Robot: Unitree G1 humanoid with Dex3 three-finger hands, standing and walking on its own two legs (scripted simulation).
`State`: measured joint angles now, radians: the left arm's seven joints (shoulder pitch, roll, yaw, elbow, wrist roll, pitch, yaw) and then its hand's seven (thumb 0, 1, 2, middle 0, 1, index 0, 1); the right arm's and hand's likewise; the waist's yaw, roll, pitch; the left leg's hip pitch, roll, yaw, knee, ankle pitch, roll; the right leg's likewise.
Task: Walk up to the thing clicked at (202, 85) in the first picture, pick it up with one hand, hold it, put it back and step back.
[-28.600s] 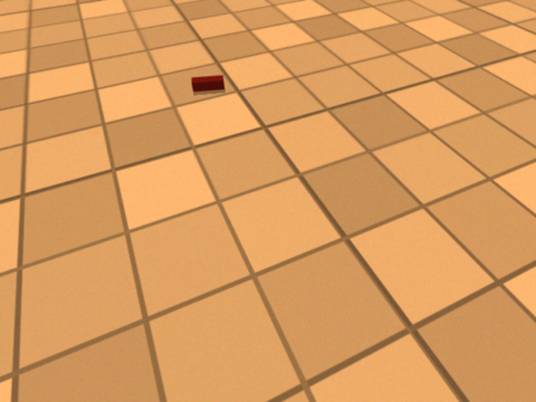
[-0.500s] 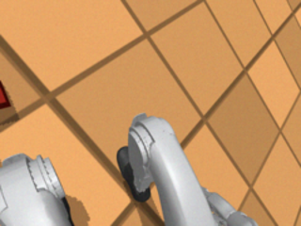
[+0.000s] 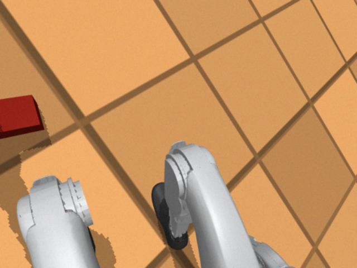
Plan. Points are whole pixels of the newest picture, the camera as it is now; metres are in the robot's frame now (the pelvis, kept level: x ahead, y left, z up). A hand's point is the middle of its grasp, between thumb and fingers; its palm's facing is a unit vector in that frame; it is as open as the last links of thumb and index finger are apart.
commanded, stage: withdraw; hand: left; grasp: from above
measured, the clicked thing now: out of the picture +0.45 +0.32 -0.28
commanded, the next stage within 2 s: home in 0.62 s
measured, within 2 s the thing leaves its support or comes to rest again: neither
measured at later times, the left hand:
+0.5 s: hand out of the picture +0.44 +0.33 -0.11, palm faces -0.50 -0.10 -0.86, open 14.0 cm
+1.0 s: hand out of the picture +0.45 +0.34 -0.07, palm faces -0.36 -0.22 -0.91, open 12.3 cm
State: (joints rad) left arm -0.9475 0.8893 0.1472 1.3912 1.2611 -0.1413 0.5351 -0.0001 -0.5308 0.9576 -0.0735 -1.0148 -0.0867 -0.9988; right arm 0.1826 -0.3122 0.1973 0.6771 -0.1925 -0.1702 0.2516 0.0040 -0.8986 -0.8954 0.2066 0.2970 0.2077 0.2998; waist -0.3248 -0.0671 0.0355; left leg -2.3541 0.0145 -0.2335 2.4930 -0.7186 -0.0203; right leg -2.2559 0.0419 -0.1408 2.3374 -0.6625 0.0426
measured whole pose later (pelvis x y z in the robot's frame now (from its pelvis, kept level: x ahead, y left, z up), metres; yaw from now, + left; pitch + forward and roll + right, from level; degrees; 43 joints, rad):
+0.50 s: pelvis -0.02 -0.01 +0.04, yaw +5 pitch +32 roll -9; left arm -1.03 0.82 0.01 1.33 1.21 -0.28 0.15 0.00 -0.50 1.02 -0.08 -1.02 -0.08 -1.02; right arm 0.17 -0.34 0.12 0.65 -0.11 0.01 0.11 0.00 -0.90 -0.90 0.20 0.30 0.21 0.30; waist -0.25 -0.03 -0.01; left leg -2.27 0.00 -0.16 2.33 -0.64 -0.01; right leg -2.19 0.01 -0.09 2.23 -0.62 0.03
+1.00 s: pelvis +0.00 +0.00 +0.05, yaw +6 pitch +37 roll -7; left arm -0.89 0.69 0.08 1.19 1.00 -0.04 0.19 0.00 -0.13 0.94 -0.21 -0.72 -0.19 -0.73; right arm 0.22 -0.26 0.06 0.69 -0.08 0.00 0.14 0.00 -0.90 -0.89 0.21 0.30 0.21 0.30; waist -0.21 0.07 -0.12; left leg -2.24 0.01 -0.12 2.28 -0.69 0.00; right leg -2.17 0.01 -0.05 2.20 -0.67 0.04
